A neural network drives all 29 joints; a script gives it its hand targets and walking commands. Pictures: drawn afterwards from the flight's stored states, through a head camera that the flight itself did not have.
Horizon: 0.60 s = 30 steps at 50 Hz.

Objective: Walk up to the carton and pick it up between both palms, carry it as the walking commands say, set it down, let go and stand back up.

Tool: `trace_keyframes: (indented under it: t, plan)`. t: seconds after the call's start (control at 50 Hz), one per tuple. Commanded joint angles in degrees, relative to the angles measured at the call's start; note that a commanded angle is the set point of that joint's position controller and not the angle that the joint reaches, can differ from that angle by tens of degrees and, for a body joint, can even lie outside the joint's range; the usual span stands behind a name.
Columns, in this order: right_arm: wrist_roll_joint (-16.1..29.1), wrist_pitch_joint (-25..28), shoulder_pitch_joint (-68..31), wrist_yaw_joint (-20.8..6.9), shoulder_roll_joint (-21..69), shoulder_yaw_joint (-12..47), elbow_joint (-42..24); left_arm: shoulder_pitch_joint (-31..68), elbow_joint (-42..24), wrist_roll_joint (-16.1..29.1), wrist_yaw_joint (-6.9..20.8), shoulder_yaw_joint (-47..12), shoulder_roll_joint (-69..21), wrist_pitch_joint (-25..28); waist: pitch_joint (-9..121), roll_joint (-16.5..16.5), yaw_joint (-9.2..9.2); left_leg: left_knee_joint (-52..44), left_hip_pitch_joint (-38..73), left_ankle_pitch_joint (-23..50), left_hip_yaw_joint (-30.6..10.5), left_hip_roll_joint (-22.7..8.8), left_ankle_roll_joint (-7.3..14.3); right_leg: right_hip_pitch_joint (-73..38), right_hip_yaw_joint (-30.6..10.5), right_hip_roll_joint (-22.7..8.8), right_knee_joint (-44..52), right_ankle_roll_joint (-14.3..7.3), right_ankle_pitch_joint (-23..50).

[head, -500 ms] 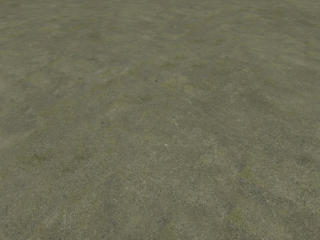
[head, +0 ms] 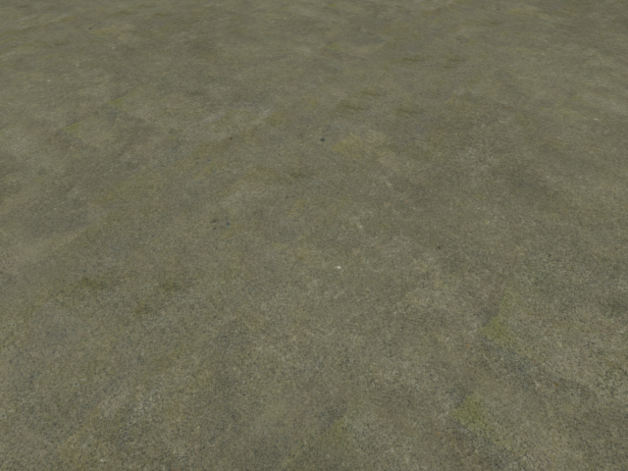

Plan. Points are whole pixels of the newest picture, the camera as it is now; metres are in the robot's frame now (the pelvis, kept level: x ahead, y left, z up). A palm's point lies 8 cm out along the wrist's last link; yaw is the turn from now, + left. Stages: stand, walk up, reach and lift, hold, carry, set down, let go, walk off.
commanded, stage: walk up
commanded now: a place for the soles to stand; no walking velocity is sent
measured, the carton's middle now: out of the picture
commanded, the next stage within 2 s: none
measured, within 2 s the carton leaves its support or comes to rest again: neither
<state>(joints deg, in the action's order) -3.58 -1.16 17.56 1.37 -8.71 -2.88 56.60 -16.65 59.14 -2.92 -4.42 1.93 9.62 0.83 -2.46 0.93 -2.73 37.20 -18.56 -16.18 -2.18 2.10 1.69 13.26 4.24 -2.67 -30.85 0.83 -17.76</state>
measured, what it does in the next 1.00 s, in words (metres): steps to the left, turning left: left foot, then right foot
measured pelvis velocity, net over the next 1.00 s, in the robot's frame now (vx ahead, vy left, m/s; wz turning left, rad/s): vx -0.12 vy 0.17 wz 0.78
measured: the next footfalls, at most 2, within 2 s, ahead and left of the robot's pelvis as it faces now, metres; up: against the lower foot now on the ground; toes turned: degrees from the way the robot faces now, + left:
left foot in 0.22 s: +0.06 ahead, +0.22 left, +0.00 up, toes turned +16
right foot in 0.54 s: +0.10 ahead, +0.06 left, +0.00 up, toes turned +16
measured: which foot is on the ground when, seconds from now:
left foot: up 0.00-0.20, down 0.22-0.54, up 0.56-0.92, down 0.94-1.00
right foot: down 0.00-0.22, up 0.24-0.52, down 0.54-0.94, up 0.96-1.00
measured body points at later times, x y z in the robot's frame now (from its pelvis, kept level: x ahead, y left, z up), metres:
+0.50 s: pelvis -0.04 +0.09 -0.01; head -0.03 +0.10 +0.44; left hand +0.01 +0.42 -0.08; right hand +0.21 -0.15 -0.08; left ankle +0.03 +0.21 -0.73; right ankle +0.05 +0.03 -0.71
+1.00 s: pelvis -0.12 +0.17 -0.01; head -0.15 +0.17 +0.44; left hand -0.27 +0.53 -0.06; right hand +0.22 +0.06 -0.05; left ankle -0.21 +0.30 -0.73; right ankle +0.05 +0.07 -0.71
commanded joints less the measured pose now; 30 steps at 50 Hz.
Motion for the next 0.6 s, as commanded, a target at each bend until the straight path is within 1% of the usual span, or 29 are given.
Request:
trace_keyframes:
  t: [0.0,0.02,0.04,0.06,0.08,0.1,0.12,0.14,0.16,0.18,0.2,0.22,0.24,0.26,0.28,0.3,0.32,0.34,0.38,0.4,0.42,0.44,0.46,0.48,0.5,0.52,0.54,0.56,0.58]
  plan:
    - [-2.7,-0.9,-9.4,-2.2,-14.2,-2.8,-17.0,-2.0,-10.4,-1.6,-2.8,4.3,18.5,0.9,4.2,-6.0,3.77,21.2,-20.6,-10.5,-4.0,-10.4,-2.2,-5.6,-14.2,-23.9,10.6,-18.1,16.8]
    - [-2.5,-1.1,-7.5,-3.0,-14.1,-2.4,-17.7,-1.0,-11.4,-1.4,-3.1,4.2,19.7,0.9,4.8,-7.4,3.41,21.4,-18.3,-12.4,-3.9,-11.3,-1.8,-3.4,-14.0,-25.5,9.8,-18.1,16.6]
    - [-2.2,-1.6,-7.0,-3.5,-14.3,-2.2,-18.6,0.1,-12.2,-1.2,-3.1,4.3,20.7,1.0,4.8,-8.3,2.93,19.6,-17.7,-13.3,-3.2,-11.7,-1.9,-3.3,-12.7,-25.5,9.5,-17.8,16.1]
    - [-2.0,-2.1,-6.9,-4.5,-14.3,-1.8,-19.0,1.2,-13.4,-1.3,-2.8,4.7,22.2,1.1,5.3,-10.0,2.59,16.7,-16.5,-12.2,-2.0,-12.3,-1.6,-3.4,-10.1,-25.7,9.1,-17.0,15.5]
    - [-1.6,-2.3,-6.8,-5.5,-14.7,-1.5,-19.8,3.4,-14.9,-1.2,-2.3,5.0,24.0,1.2,5.7,-10.1,2.08,13.8,-13.6,-9.7,-0.4,-11.9,-1.3,-1.2,-6.7,-24.3,8.6,-15.6,12.2]
    - [-0.7,-2.2,-6.5,-7.0,-14.7,-1.8,-20.8,3.9,-18.2,-2.4,-1.5,5.0,23.2,1.4,6.4,-9.1,2.37,10.4,-9.3,-8.6,0.8,-10.0,-0.6,0.5,-3.2,-21.2,6.2,-15.8,14.4]
    - [-0.1,-1.8,-5.5,-7.9,-14.6,-1.5,-20.3,6.8,-19.6,-2.0,-0.8,5.1,24.1,1.2,6.3,-8.0,0.91,4.2,-2.6,-3.3,4.6,-7.6,-0.2,5.6,2.0,-18.7,3.3,-13.3,11.7]
    - [-0.2,-1.3,-4.0,-8.2,-16.5,-1.7,-19.8,7.1,-20.8,-1.5,0.1,4.7,23.3,0.9,5.9,-4.9,0.3,0.6,2.5,0.8,7.2,-4.5,0.6,10.0,4.7,-15.6,-1.9,-11.1,8.6]
    - [-0.8,-0.7,-1.6,-8.1,-20.7,-2.8,-19.1,6.5,-22.1,-0.8,0.8,4.5,22.2,0.8,7.5,1.9,-1.88,-4.4,11.3,5.3,2.5,-4.6,3.7,16.2,7.2,-11.2,-12.6,-7.4,5.8]
    - [-0.8,0.0,-2.6,-7.5,-28.6,-4.5,-20.9,6.0,-24.3,0.3,1.5,3.5,19.6,0.9,8.2,20.3,-3.73,-14.7,15.9,18.8,-18.2,-15.9,10.9,26.1,10.7,-0.2,-30.4,-3.2,-13.9]
    - [-1.2,0.1,-2.9,-6.4,-29.4,-5.5,-21.7,6.5,-26.7,0.3,1.6,2.6,17.6,0.7,9.3,20.2,-4.22,-17.0,17.2,25.2,-26.2,-19.8,18.4,29.2,2.5,1.4,-35.6,-1.8,-26.2]
    - [-1.2,0.1,-3.1,-5.8,-28.2,-5.5,-22.0,7.6,-27.8,-0.1,1.8,2.5,19.0,0.9,9.0,13.4,-4.06,-17.2,14.6,18.9,-22.2,-18.6,18.5,28.0,0.1,-0.1,-37.5,-1.9,-22.1]
    - [-1.4,-0.1,-5.6,-5.8,-28.3,-5.3,-23.6,6.5,-28.6,0.5,2.2,2.2,19.8,1.3,7.2,10.7,-2.62,-17.4,10.3,11.1,-20.0,-16.6,16.7,26.5,-0.7,-0.2,-34.0,-2.5,-18.2]
    - [-1.0,-0.2,-6.3,-5.8,-28.9,-5.6,-24.0,5.1,-28.4,1.0,2.4,2.4,21.0,1.6,6.7,9.2,-1.25,-17.2,8.6,8.7,-19.2,-15.6,14.8,25.2,-1.0,-0.6,-31.5,-2.7,-15.5]
    - [-0.8,-0.3,-8.3,-5.8,-28.8,-5.8,-24.6,2.6,-27.5,1.1,2.2,2.7,21.7,1.9,7.2,11.3,-0.36,-16.5,7.6,8.4,-17.9,-14.4,13.5,22.6,-1.4,-1.3,-29.2,-2.7,-11.4]
    - [-0.8,-0.4,-9.4,-5.9,-28.2,-5.7,-24.8,0.6,-26.9,1.0,2.2,2.8,22.0,2.0,7.5,12.2,0.32,-15.9,6.8,9.5,-17.5,-13.3,13.0,21.1,-1.6,-0.6,-27.7,-2.6,-9.1]
    - [-0.7,-0.6,-9.3,-6.2,-28.0,-5.5,-24.6,-0.1,-27.0,0.9,2.0,2.8,22.5,1.9,7.8,11.8,0.17,-16.7,5.3,8.1,-17.6,-13.1,12.9,19.2,-0.8,0.2,-25.9,-2.9,-7.3]
    - [-0.6,-0.8,-9.1,-6.4,-27.9,-5.3,-24.6,-0.8,-26.9,0.8,2.0,2.5,22.7,1.8,8.6,10.9,-0.03,-18.0,3.9,5.5,-18.5,-12.9,12.5,17.1,-0.6,1.1,-23.0,-3.4,-6.4]
    - [0.2,-1.2,-11.9,-7.0,-27.9,-5.1,-25.6,-2.8,-27.3,0.8,2.1,2.4,23.1,1.8,8.5,9.1,0.93,-21.1,-2.5,-4.1,-20.0,-12.5,11.0,10.5,-0.4,2.3,-18.2,-4.7,-3.0]
    - [0.2,-1.3,-13.6,-7.2,-27.7,-5.1,-26.0,-4.0,-27.4,0.8,2.1,2.2,23.0,1.8,7.8,9.0,1.82,-21.7,-5.7,-6.5,-19.5,-11.6,10.2,7.1,-0.3,2.9,-15.3,-4.9,-1.4]
    - [0.0,-1.7,-15.5,-7.5,-28.0,-5.1,-26.3,-6.0,-27.3,0.8,2.1,2.2,23.0,1.9,7.3,9.2,2.98,-22.4,-10.4,-8.8,-18.1,-10.1,8.1,1.2,1.0,4.2,-10.1,-5.4,0.1]
    - [0.2,-2.1,-17.4,-7.8,-27.9,-4.8,-26.5,-9.3,-26.7,0.8,2.2,2.3,23.1,1.9,7.4,9.3,4.75,-22.1,-15.5,-10.0,-15.2,-7.5,4.6,-6.8,2.3,5.4,-3.8,-6.4,1.9]
    - [0.3,-2.2,-18.3,-8.0,-26.2,-4.4,-26.7,-12.2,-26.7,0.2,2.0,2.6,24.5,2.1,5.8,5.1,6.95,-19.0,-23.4,-13.0,-10.3,-3.1,0.4,-14.2,-0.1,3.6,5.8,-8.0,-1.6]
    - [0.5,-2.1,-17.2,-8.0,-22.4,-3.4,-27.8,-13.5,-27.1,-0.9,1.6,3.9,28.7,2.3,9.8,-12.1,8.26,-0.6,-27.6,-16.2,-4.4,2.2,-1.1,-17.2,-16.2,-10.1,15.5,-11.3,-13.9]
    - [-1.5,-1.8,-13.7,-7.8,-22.1,-3.7,-28.0,-5.7,-30.0,-1.9,0.7,5.0,32.1,2.5,6.3,-17.5,5.14,22.9,-27.7,-11.8,-1.8,0.0,-2.7,-2.6,-32.6,-28.0,24.5,-16.8,-30.1]
    - [-2.8,-2.4,-14.4,-7.7,-26.4,-5.6,-27.2,0.9,-31.7,-2.0,-0.1,4.3,30.1,2.7,1.4,-9.0,2.17,35.4,-24.4,-7.2,-5.8,-3.3,-3.2,6.8,-30.8,-28.5,25.3,-17.9,-27.9]
    - [-2.7,-2.7,-9.9,-8.2,-26.9,-6.0,-25.1,4.6,-32.4,-1.6,-0.4,3.6,28.6,3.3,0.5,-4.7,-1.79,38.8,-23.7,-3.5,-5.2,-2.3,-3.7,6.8,-25.4,-25.1,26.1,-14.5,-24.0]
    - [-2.2,-2.9,-8.3,-8.7,-27.0,-6.4,-25.3,5.4,-32.7,-1.6,-0.8,3.9,28.2,4.1,0.6,-6.2,-1.85,36.9,-20.7,-4.0,-6.3,-5.2,-4.5,7.9,-20.7,-23.8,24.9,-14.3,-17.0]
    - [-2.3,-2.9,-8.9,-9.4,-27.8,-6.9,-25.2,5.7,-32.1,-1.5,-0.8,3.7,26.8,4.8,0.7,-5.8,-2.05,37.8,-17.7,-0.9,-6.6,-6.7,-5.3,9.8,-14.6,-19.8,23.2,-13.6,-10.0]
